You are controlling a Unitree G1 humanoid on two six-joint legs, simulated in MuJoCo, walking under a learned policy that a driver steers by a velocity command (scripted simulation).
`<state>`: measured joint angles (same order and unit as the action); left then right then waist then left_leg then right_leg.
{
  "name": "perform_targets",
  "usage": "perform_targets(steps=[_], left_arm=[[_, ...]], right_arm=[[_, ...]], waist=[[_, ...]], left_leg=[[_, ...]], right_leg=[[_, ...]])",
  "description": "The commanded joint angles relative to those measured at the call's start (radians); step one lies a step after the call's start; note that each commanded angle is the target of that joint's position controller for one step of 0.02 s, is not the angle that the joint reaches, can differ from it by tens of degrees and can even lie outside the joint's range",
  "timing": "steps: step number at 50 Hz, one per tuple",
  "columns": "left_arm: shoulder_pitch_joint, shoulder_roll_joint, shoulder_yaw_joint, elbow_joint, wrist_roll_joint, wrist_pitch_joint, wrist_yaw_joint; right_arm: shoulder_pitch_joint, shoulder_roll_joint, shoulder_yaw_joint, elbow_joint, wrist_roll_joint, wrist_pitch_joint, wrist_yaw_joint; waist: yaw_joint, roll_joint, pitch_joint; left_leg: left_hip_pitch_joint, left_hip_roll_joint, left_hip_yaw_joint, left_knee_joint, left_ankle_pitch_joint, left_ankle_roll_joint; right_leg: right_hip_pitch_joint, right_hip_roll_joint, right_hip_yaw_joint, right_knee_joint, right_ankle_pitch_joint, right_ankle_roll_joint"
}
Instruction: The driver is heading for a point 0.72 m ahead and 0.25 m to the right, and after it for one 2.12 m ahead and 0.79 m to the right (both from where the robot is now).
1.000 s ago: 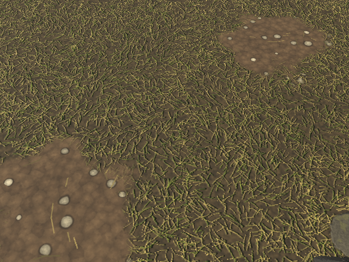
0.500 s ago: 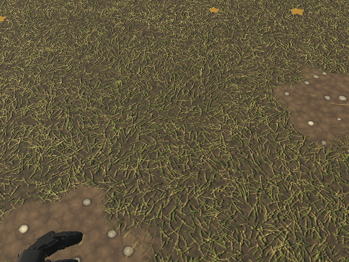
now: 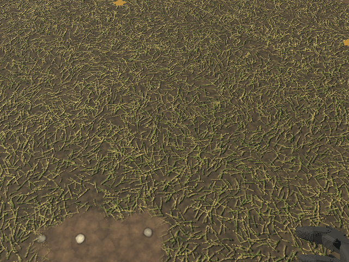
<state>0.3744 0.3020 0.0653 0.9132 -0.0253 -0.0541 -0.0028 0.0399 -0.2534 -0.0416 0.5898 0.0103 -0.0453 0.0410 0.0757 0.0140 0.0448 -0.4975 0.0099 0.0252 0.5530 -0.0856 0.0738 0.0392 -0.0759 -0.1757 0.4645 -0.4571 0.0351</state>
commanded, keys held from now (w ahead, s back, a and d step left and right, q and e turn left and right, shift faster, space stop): w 0.24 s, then w+e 0.76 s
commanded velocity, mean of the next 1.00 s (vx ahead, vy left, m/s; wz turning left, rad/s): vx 0.50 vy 0.00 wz -0.28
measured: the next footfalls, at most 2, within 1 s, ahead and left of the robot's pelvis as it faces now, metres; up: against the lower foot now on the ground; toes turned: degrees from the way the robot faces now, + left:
right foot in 0.52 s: +0.46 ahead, -0.14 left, +0.00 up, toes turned -8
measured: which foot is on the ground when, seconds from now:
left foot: down 0.00-0.52, up 0.54-1.00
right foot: up 0.00-0.50, down 0.52-1.00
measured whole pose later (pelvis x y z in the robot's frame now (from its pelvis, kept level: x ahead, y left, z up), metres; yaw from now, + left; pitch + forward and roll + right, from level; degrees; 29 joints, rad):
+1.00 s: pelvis +0.57 -0.06 +0.01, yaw -22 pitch +3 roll -1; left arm 0.38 0.30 0.07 0.76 -0.02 -0.03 0.02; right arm 0.03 -0.28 -0.04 0.66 0.00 -0.12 0.02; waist 0.09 0.03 0.00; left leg -0.48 -0.01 -0.08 0.45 -0.02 -0.02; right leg -0.07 0.12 0.23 0.46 -0.41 -0.06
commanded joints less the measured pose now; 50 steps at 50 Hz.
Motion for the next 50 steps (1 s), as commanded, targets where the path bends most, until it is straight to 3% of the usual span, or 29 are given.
perform_targets(steps=[1, 2, 3, 4, 5, 6, 8, 11, 16, 21, 23, 24, 25, 26, 27, 28, 29, 30, 31, 32, 33, 36, 38, 42, 45, 47, 49, 50], left_arm=[[0.05, 0.024, -0.026, -0.102, 0.027, -0.039, -0.004], [-0.041, 0.126, 0.002, -0.102, -0.006, -0.053, -0.013], [-0.12, 0.139, 0.006, -0.134, -0.024, -0.061, -0.017], [-0.146, 0.123, 0.003, -0.134, -0.01, -0.064, -0.01], [-0.144, 0.122, 0.008, -0.129, 0.006, -0.059, -0.008], [-0.113, 0.112, 0.008, -0.119, 0.008, -0.047, -0.01], [-0.088, 0.077, 0.002, -0.107, 0.01, -0.025, -0.008], [-0.176, 0.063, -0.002, -0.135, 0.024, -0.012, -0.002], [-0.315, 0.033, -0.019, -0.162, 0.01, -0.023, -0.025], [-0.412, 0.046, -0.02, -0.219, 0.003, -0.025, -0.052], [-0.399, 0.057, -0.015, -0.231, 0.008, -0.026, -0.064], [-0.362, 0.073, -0.007, -0.229, 0.011, -0.025, -0.066], [-0.277, 0.101, 0.01, -0.213, 0.012, -0.022, -0.064], [-0.13, 0.149, 0.039, -0.175, 0.011, -0.019, -0.056], [0.027, 0.238, 0.068, -0.155, 0.009, -0.011, -0.041], [0.027, 0.289, 0.073, -0.157, -0.002, -0.016, -0.045], [0.044, 0.197, 0.05, -0.168, -0.005, -0.018, -0.044], [0.0, 0.166, 0.042, -0.175, 0.003, -0.021, -0.038], [-0.054, 0.156, 0.039, -0.191, 0.006, -0.022, -0.034], [-0.107, 0.131, 0.031, -0.206, 0.011, -0.02, -0.031], [-0.133, 0.115, 0.024, -0.222, 0.024, -0.02, -0.026], [-0.14, 0.121, 0.027, -0.235, 0.017, -0.02, -0.013], [-0.117, 0.148, 0.036, -0.23, 0.012, -0.019, 0.0], [-0.06, 0.155, 0.041, -0.215, 0.002, -0.004, 0.016], [-0.011, 0.152, 0.042, -0.199, -0.004, 0.008, 0.02], [-0.006, 0.147, 0.042, -0.199, -0.002, 0.015, 0.023], [-0.031, 0.141, 0.043, -0.209, 0.002, 0.021, 0.024], [-0.042, 0.112, 0.033, -0.218, 0.006, 0.02, 0.021]], right_arm=[[0.408, -0.319, -0.101, 0.037, -0.006, 0.001, -0.024], [0.392, -0.225, -0.076, 0.034, -0.003, -0.007, -0.018], [0.335, -0.198, -0.064, 0.039, -0.003, -0.014, -0.016], [0.273, -0.173, -0.057, 0.041, -0.002, -0.018, -0.015], [0.229, -0.145, -0.049, 0.038, -0.008, -0.022, -0.011], [0.203, -0.125, -0.043, 0.036, -0.015, -0.027, -0.011], [0.194, -0.129, -0.046, 0.05, -0.01, -0.042, -0.012], [0.219, -0.153, -0.052, 0.084, -0.01, -0.052, -0.024], [0.266, -0.18, -0.057, 0.13, -0.014, -0.049, -0.039], [0.319, -0.193, -0.066, 0.19, -0.004, -0.036, -0.046], [0.303, -0.204, -0.071, 0.195, 0.0, -0.023, -0.053], [0.289, -0.216, -0.074, 0.192, -0.001, -0.016, -0.058], [0.274, -0.226, -0.076, 0.186, -0.003, -0.006, -0.065], [0.269, -0.216, -0.07, 0.177, -0.005, 0.004, -0.074], [0.298, -0.181, -0.051, 0.15, -0.027, 0.0, -0.084], [0.409, -0.053, -0.01, 0.123, -0.043, -0.029, -0.06], [0.311, -0.144, -0.024, 0.128, -0.007, -0.064, -0.043], [0.219, -0.178, -0.032, 0.095, 0.024, -0.085, -0.034], [0.174, -0.169, -0.028, 0.085, 0.014, -0.097, -0.039], [0.153, -0.174, -0.035, 0.083, -0.01, -0.098, -0.046], [0.166, -0.174, -0.039, 0.079, -0.018, -0.09, -0.048], [0.186, -0.14, -0.036, 0.074, -0.026, -0.06, -0.051], [0.122, -0.118, -0.028, 0.052, -0.029, -0.052, -0.054], [-0.021, -0.087, -0.014, 0.021, -0.02, -0.062, -0.042], [-0.082, -0.109, -0.021, 0.001, -0.005, -0.073, -0.03], [-0.076, -0.135, -0.031, 0.001, -0.002, -0.082, -0.023], [0.004, -0.157, -0.045, 0.02, -0.001, -0.091, -0.024], [0.098, -0.183, -0.06, 0.041, -0.009, -0.096, -0.03]], waist=[[-0.155, 0.237, -0.443], [-0.198, 0.128, -0.389], [-0.182, 0.114, -0.236], [-0.146, 0.053, -0.165], [-0.112, 0.057, -0.118], [-0.079, 0.07, -0.11], [-0.053, 0.064, -0.098], [-0.062, 0.042, -0.04], [-0.12, 0.043, 0.004], [-0.151, 0.033, 0.038], [-0.133, 0.048, 0.021], [-0.109, 0.066, -0.014], [-0.061, 0.078, -0.075], [0.01, 0.054, -0.159], [0.056, -0.082, -0.276], [-0.045, -0.308, -0.379], [0.031, -0.192, -0.398], [0.037, -0.146, -0.262], [0.009, -0.044, -0.187], [-0.025, -0.011, -0.128], [-0.059, -0.038, -0.118], [-0.09, -0.058, -0.087], [-0.075, -0.057, -0.059], [-0.016, -0.085, -0.046], [0.004, -0.096, -0.044], [-0.01, -0.111, -0.048], [-0.061, -0.139, -0.065], [-0.11, -0.13, -0.124]], left_leg=[[0.913, 0.376, -0.724, -0.156, -0.097, 0.281], [0.866, 0.355, -0.695, -0.204, -0.149, 0.249], [0.73, 0.317, -0.532, -0.222, -0.074, 0.214], [0.598, 0.27, -0.428, -0.242, 0.004, 0.188], [0.49, 0.238, -0.355, -0.273, 0.08, 0.177], [0.421, 0.218, -0.318, -0.31, 0.099, 0.174], [0.356, 0.212, -0.272, -0.367, 0.127, 0.19], [0.335, 0.201, -0.202, -0.412, 0.161, 0.19], [0.365, 0.175, -0.062, -0.44, 0.106, 0.13], [0.545, 0.246, -0.011, -0.391, 0.143, 0.101], [0.603, 0.26, 0.015, -0.321, 0.313, 0.077], [0.616, 0.255, 0.034, -0.252, 0.496, 0.061], [0.615, 0.237, 0.063, -0.126, 0.674, 0.04], [0.546, 0.19, 0.108, 0.083, 0.729, 0.005], [0.302, 0.14, 0.126, 0.41, 0.423, -0.039], [-0.131, -0.079, 0.012, 0.719, -0.456, -0.101], [-0.242, -0.042, -0.146, 0.803, -0.476, -0.078], [-0.305, 0.0, -0.137, 0.788, -0.388, -0.059], [-0.28, 0.042, -0.126, 0.721, -0.312, -0.051], [-0.227, 0.068, -0.12, 0.638, -0.269, -0.059], [-0.16, 0.085, -0.128, 0.602, -0.243, -0.066], [-0.116, 0.088, -0.103, 0.478, -0.215, -0.108], [-0.123, 0.074, -0.086, 0.352, -0.102, -0.135], [-0.017, 0.011, -0.072, 0.065, 0.155, -0.148], [0.012, -0.013, -0.095, -0.027, 0.16, -0.139], [0.03, -0.016, -0.115, -0.071, 0.095, -0.118], [0.135, -0.016, -0.101, -0.112, 0.037, -0.08], [0.292, 0.008, -0.104, -0.134, 0.039, -0.045]], right_leg=[[-0.659, 0.084, 0.151, 0.768, -0.133, -0.044], [-0.76, 0.038, 0.259, 0.852, -0.124, -0.053], [-0.81, -0.001, 0.235, 0.837, -0.04, -0.064], [-0.784, -0.039, 0.224, 0.776, 0.047, -0.063], [-0.736, -0.063, 0.224, 0.723, 0.104, -0.056], [-0.675, -0.08, 0.235, 0.701, 0.146, -0.05], [-0.641, -0.083, 0.228, 0.654, 0.187, -0.03], [-0.712, -0.084, 0.228, 0.517, 0.313, -0.002], [-0.68, -0.04, 0.195, 0.224, 0.575, -0.015], [-0.736, -0.006, 0.205, 0.117, 0.508, -0.069], [-0.707, 0.019, 0.174, 0.102, 0.416, -0.099], [-0.639, 0.05, 0.141, 0.106, 0.366, -0.117], [-0.517, 0.093, 0.103, 0.101, 0.341, -0.138], [-0.308, 0.136, 0.091, 0.072, 0.369, -0.168], [-0.001, -0.028, 0.352, 0.079, 0.419, -0.24], [0.321, -0.237, 0.907, -0.05, 0.186, -0.431], [0.355, -0.234, 0.967, -0.147, 0.074, -0.402], [0.25, -0.208, 0.831, -0.163, 0.128, -0.364], [0.113, -0.173, 0.733, -0.167, 0.223, -0.34], [-0.018, -0.144, 0.655, -0.183, 0.338, -0.329], [-0.1, -0.122, 0.617, -0.204, 0.42, -0.33], [-0.222, -0.089, 0.533, -0.244, 0.525, -0.341], [-0.27, -0.061, 0.482, -0.256, 0.548, -0.324], [-0.318, 0.003, 0.432, -0.229, 0.454, -0.258], [-0.257, -0.024, 0.506, -0.176, 0.392, -0.245], [-0.189, -0.049, 0.571, -0.117, 0.376, -0.231], [-0.175, -0.048, 0.604, -0.042, 0.416, -0.208], [-0.205, -0.003, 0.575, 0.061, 0.458, -0.179]])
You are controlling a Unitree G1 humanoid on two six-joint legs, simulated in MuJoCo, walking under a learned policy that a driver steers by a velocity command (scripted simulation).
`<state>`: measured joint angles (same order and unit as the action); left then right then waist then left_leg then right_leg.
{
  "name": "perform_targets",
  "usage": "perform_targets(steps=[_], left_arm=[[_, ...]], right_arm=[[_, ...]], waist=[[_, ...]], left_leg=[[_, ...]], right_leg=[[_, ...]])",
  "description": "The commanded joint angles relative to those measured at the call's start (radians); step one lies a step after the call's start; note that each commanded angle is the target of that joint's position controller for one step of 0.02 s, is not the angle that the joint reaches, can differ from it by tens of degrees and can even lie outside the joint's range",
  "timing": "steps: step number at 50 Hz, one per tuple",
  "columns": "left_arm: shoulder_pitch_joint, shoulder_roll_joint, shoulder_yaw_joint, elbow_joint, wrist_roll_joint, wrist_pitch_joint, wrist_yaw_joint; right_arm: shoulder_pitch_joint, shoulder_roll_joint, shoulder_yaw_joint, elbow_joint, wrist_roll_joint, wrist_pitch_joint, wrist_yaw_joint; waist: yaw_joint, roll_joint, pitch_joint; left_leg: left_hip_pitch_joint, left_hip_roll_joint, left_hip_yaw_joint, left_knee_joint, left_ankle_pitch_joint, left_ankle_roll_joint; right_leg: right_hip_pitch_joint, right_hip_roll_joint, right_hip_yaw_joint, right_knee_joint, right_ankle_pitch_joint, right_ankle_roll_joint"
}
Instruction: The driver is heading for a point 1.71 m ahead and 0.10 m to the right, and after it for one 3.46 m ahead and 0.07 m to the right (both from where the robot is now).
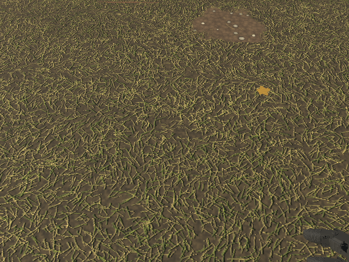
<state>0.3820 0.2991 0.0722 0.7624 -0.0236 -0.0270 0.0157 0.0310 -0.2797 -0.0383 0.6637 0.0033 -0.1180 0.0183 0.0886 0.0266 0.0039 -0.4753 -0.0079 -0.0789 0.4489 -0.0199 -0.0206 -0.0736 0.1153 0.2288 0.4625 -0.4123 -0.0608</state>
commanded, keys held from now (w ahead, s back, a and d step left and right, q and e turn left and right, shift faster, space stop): w+e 0.40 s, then w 0.18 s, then no key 0.42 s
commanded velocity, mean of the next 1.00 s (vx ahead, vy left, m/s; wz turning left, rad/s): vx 0.39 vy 0.00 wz -0.36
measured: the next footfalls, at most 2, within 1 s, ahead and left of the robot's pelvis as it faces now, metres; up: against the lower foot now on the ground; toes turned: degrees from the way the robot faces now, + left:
left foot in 0.02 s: +0.17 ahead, +0.13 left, +0.00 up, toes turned -5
right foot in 0.54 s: +0.43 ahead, -0.21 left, +0.00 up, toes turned -20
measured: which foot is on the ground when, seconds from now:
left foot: up 0.00-0.00, down 0.02-0.54, up 0.56-0.94, down 0.96-1.00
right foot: down 0.00-0.02, up 0.04-0.52, down 0.54-1.00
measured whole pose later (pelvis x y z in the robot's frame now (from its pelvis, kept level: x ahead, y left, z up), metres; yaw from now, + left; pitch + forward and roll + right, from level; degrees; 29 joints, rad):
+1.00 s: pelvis +0.47 -0.10 +0.00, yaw -21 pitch +1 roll -2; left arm 0.23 0.27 0.05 0.81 0.01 -0.03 0.00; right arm 0.11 -0.26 -0.03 0.81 -0.02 -0.06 0.01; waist 0.03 0.02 0.02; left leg -0.43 0.03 -0.01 0.50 -0.07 0.01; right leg -0.13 0.06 -0.01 0.48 -0.36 -0.04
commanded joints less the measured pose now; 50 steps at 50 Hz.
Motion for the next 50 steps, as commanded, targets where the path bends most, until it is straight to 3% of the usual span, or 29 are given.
perform_targets(steps=[1, 2, 3, 4, 5, 6, 7, 9, 11, 18, 22, 24, 25, 26, 27, 28, 29, 30, 31, 32, 33, 35, 38, 40, 44, 46, 48, 49, 50], left_arm=[[-0.052, 0.057, 0.005, -0.087, 0.018, -0.012, -0.002], [0.087, -0.002, -0.015, -0.117, -0.007, -0.021, -0.003], [0.086, 0.096, -0.001, -0.096, -0.016, -0.023, 0.0], [-0.016, 0.155, 0.017, -0.104, -0.012, -0.019, -0.001], [-0.072, 0.149, 0.019, -0.116, -0.002, -0.014, 0.0], [-0.108, 0.138, 0.022, -0.13, 0.007, -0.014, -0.003], [-0.106, 0.121, 0.023, -0.136, 0.002, -0.01, -0.01], [-0.099, 0.08, 0.018, -0.142, -0.008, 0.001, -0.017], [-0.133, 0.058, 0.012, -0.164, -0.002, 0.008, -0.019], [-0.302, 0.027, -0.006, -0.208, 0.001, -0.007, -0.052], [-0.387, 0.027, -0.007, -0.252, -0.001, -0.009, -0.071], [-0.352, 0.055, 0.007, -0.256, 0.007, -0.008, -0.072], [-0.268, 0.085, 0.024, -0.237, 0.013, -0.006, -0.069], [-0.109, 0.129, 0.052, -0.19, 0.011, -0.003, -0.059], [0.058, 0.203, 0.078, -0.151, 0.011, 0.006, -0.04], [0.036, 0.305, 0.084, -0.15, 0.006, -0.002, -0.036], [0.068, 0.205, 0.058, -0.163, 0.007, -0.011, -0.041], [0.003, 0.175, 0.043, -0.155, 0.02, -0.022, -0.044], [-0.071, 0.15, 0.033, -0.154, 0.019, -0.028, -0.044], [-0.132, 0.112, 0.022, -0.157, 0.021, -0.031, -0.045], [-0.163, 0.092, 0.015, -0.161, 0.031, -0.034, -0.043], [-0.188, 0.091, 0.014, -0.146, 0.031, -0.044, -0.039], [-0.206, 0.109, 0.017, -0.113, 0.031, -0.047, -0.024], [-0.198, 0.111, 0.016, -0.094, 0.032, -0.037, -0.015], [-0.152, 0.115, 0.012, -0.037, 0.03, -0.021, -0.011], [-0.159, 0.113, 0.01, -0.016, 0.024, -0.014, -0.011], [-0.164, 0.09, 0.001, 0.002, 0.016, -0.009, -0.008], [-0.118, 0.068, -0.006, 0.009, 0.035, -0.015, -0.007], [0.023, 0.026, -0.017, 0.032, 0.051, -0.021, -0.008]], right_arm=[[0.252, -0.209, -0.078, -0.021, -0.019, -0.025, -0.017], [0.342, -0.285, -0.098, 0.015, -0.027, -0.009, -0.014], [0.332, -0.2, -0.081, 0.008, -0.002, -0.003, -0.008], [0.291, -0.139, -0.065, -0.002, -0.001, 0.003, -0.012], [0.244, -0.123, -0.056, -0.005, -0.01, 0.009, -0.014], [0.214, -0.102, -0.049, 0.004, -0.013, 0.013, -0.014], [0.2, -0.09, -0.043, 0.01, -0.019, 0.012, -0.016], [0.194, -0.085, -0.044, 0.025, -0.012, 0.006, -0.015], [0.199, -0.111, -0.054, 0.044, -0.007, 0.0, -0.015], [0.229, -0.169, -0.067, 0.095, -0.003, 0.018, -0.024], [0.289, -0.199, -0.075, 0.134, 0.019, 0.038, -0.021], [0.292, -0.228, -0.081, 0.145, 0.03, 0.048, -0.022], [0.284, -0.241, -0.083, 0.149, 0.033, 0.054, -0.025], [0.279, -0.226, -0.074, 0.152, 0.032, 0.057, -0.028], [0.289, -0.177, -0.051, 0.134, 0.005, 0.051, -0.031], [0.412, -0.046, -0.004, 0.095, -0.017, 0.029, -0.012], [0.317, -0.148, -0.026, 0.114, 0.019, 0.005, -0.002], [0.204, -0.181, -0.037, 0.073, 0.05, -0.004, 0.001], [0.184, -0.163, -0.031, 0.071, 0.038, -0.006, -0.008], [0.184, -0.162, -0.035, 0.085, 0.012, -0.001, -0.016], [0.217, -0.159, -0.037, 0.095, 0.007, 0.012, -0.017], [0.269, -0.118, -0.031, 0.117, 0.002, 0.04, -0.02], [0.234, -0.077, -0.018, 0.11, -0.012, 0.059, -0.027], [0.179, -0.062, -0.009, 0.104, -0.012, 0.057, -0.021], [0.096, -0.084, -0.013, 0.089, -0.006, 0.052, -0.007], [0.086, -0.102, -0.021, 0.085, -0.014, 0.05, -0.002], [0.143, -0.117, -0.031, 0.109, -0.027, 0.045, -0.002], [0.154, -0.167, -0.04, 0.108, -0.034, 0.043, -0.01], [0.133, -0.191, -0.04, 0.101, -0.042, 0.049, -0.018]], waist=[[-0.186, -0.054, -0.217], [-0.132, 0.275, -0.343], [-0.149, 0.225, -0.289], [-0.176, 0.12, -0.158], [-0.163, 0.052, -0.085], [-0.148, 0.044, -0.028], [-0.125, 0.073, -0.01], [-0.11, 0.095, 0.001], [-0.108, 0.072, 0.017], [-0.16, 0.03, 0.047], [-0.173, 0.029, 0.077], [-0.128, 0.056, 0.042], [-0.069, 0.064, -0.012], [0.019, 0.045, -0.096], [0.083, -0.043, -0.204], [-0.043, -0.297, -0.335], [0.041, -0.161, -0.404], [0.039, -0.142, -0.228], [-0.01, -0.082, -0.142], [-0.047, -0.067, -0.09], [-0.084, -0.082, -0.082], [-0.124, -0.073, -0.086], [-0.134, -0.087, -0.066], [-0.109, -0.103, -0.071], [-0.069, -0.106, -0.073], [-0.076, -0.109, -0.063], [-0.115, -0.083, -0.077], [-0.096, -0.016, -0.108], [-0.018, 0.114, -0.195]], left_leg=[[0.52, 0.183, -0.143, -0.005, -0.083, 0.115], [0.839, 0.403, -0.586, -0.076, -0.288, 0.277], [0.813, 0.43, -0.704, -0.131, -0.503, 0.274], [0.697, 0.384, -0.553, -0.147, -0.491, 0.228], [0.581, 0.341, -0.42, -0.159, -0.364, 0.201], [0.491, 0.303, -0.326, -0.183, -0.251, 0.194], [0.431, 0.275, -0.25, -0.206, -0.185, 0.184], [0.379, 0.253, -0.153, -0.251, -0.122, 0.191], [0.367, 0.266, -0.091, -0.283, -0.053, 0.211], [0.422, 0.245, 0.144, -0.29, 0.102, 0.179], [0.511, 0.285, 0.184, -0.253, 0.197, 0.162], [0.551, 0.296, 0.208, -0.153, 0.493, 0.151], [0.549, 0.287, 0.23, -0.034, 0.641, 0.138], [0.472, 0.253, 0.266, 0.151, 0.669, 0.111], [0.227, 0.213, 0.274, 0.442, 0.353, 0.072], [-0.168, 0.025, 0.192, 0.8, -0.546, 0.014], [-0.245, 0.032, 0.007, 0.903, -0.572, 0.023], [-0.304, 0.065, 0.021, 0.91, -0.498, 0.029], [-0.269, 0.108, 0.029, 0.839, -0.418, 0.028], [-0.216, 0.131, 0.034, 0.775, -0.386, 0.016], [-0.136, 0.144, 0.028, 0.746, -0.366, 0.008], [-0.053, 0.138, 0.04, 0.674, -0.33, -0.017], [-0.024, 0.12, 0.056, 0.487, -0.201, -0.043], [0.016, 0.102, 0.067, 0.34, -0.063, -0.038], [0.053, 0.071, 0.053, 0.179, 0.037, -0.019], [0.066, 0.06, 0.051, 0.125, -0.012, 0.008], [0.192, 0.048, 0.059, -0.012, 0.138, 0.045], [0.301, 0.129, -0.018, -0.01, 0.51, 0.075], [0.487, 0.254, -0.135, 0.054, 0.707, 0.189]], right_leg=[[-0.205, -0.135, 0.092, 0.321, 0.308, -0.047], [-0.553, 0.004, -0.048, 0.636, -0.137, 0.019], [-0.688, -0.079, -0.036, 0.781, -0.168, 0.033], [-0.721, -0.113, -0.048, 0.823, -0.074, 0.042], [-0.698, -0.146, -0.082, 0.815, -0.001, 0.051], [-0.684, -0.171, -0.087, 0.772, 0.048, 0.056], [-0.642, -0.198, -0.092, 0.745, 0.079, 0.057], [-0.614, -0.216, -0.119, 0.706, 0.1, 0.062], [-0.642, -0.229, -0.127, 0.647, 0.139, 0.073], [-0.606, -0.215, -0.202, 0.302, 0.433, 0.063], [-0.573, -0.184, -0.247, 0.185, 0.355, 0.018], [-0.469, -0.127, -0.288, 0.152, 0.251, -0.025], [-0.342, -0.09, -0.308, 0.121, 0.236, -0.051], [-0.103, -0.053, -0.32, 0.058, 0.312, -0.084], [0.219, -0.181, -0.132, 0.087, 0.37, -0.132], [0.507, -0.456, 0.423, -0.009, 0.209, -0.32], [0.497, -0.486, 0.53, -0.118, 0.124, -0.32], [0.362, -0.454, 0.353, -0.13, 0.316, -0.274], [0.212, -0.411, 0.208, -0.119, 0.541, -0.239], [0.091, -0.37, 0.099, -0.121, 0.708, -0.216], [0.003, -0.348, 0.039, -0.142, 0.797, -0.207], [-0.088, -0.334, -0.03, -0.185, 0.898, -0.212], [-0.147, -0.296, -0.14, -0.201, 0.972, -0.196], [-0.144, -0.262, -0.191, -0.196, 0.933, -0.167], [-0.073, -0.29, -0.161, -0.166, 0.825, -0.148], [-0.047, -0.305, -0.131, -0.109, 0.779, -0.135], [-0.059, -0.26, -0.129, -0.012, 0.662, -0.082], [-0.094, -0.196, -0.158, 0.062, 0.538, -0.03], [-0.208, -0.132, -0.176, 0.143, 0.242, 0.027]])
